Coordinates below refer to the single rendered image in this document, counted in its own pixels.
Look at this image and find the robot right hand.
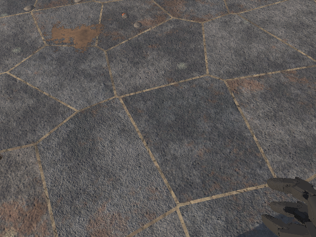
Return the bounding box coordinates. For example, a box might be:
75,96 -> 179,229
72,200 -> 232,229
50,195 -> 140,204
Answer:
261,177 -> 316,237

